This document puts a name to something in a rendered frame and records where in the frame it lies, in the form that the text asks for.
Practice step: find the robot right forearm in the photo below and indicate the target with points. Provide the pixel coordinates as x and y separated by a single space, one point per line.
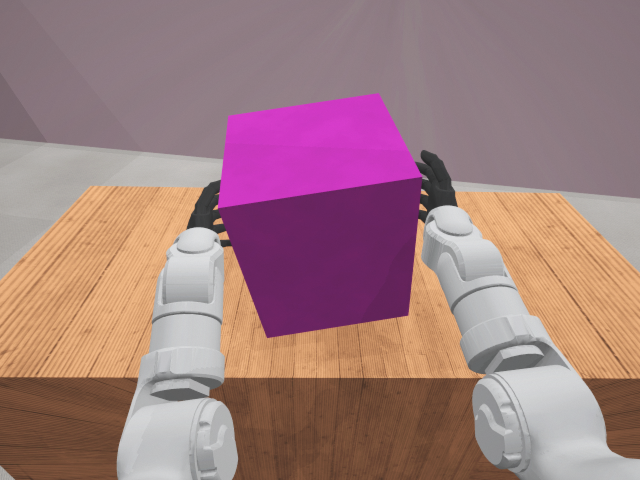
498 333

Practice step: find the right robot upper arm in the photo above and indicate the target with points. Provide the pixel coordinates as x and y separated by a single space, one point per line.
542 423

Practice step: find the pedestal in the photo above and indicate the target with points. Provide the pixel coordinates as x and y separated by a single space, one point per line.
382 400

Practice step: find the carton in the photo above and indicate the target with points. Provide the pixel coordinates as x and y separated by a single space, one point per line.
320 202

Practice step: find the right robot hand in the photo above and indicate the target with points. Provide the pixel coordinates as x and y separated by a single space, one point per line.
438 186

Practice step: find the left robot upper arm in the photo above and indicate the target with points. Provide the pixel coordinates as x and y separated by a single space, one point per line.
184 440

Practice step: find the left robot hand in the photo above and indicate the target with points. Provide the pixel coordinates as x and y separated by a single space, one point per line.
204 215

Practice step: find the robot left forearm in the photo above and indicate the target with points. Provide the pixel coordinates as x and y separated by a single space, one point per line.
184 360

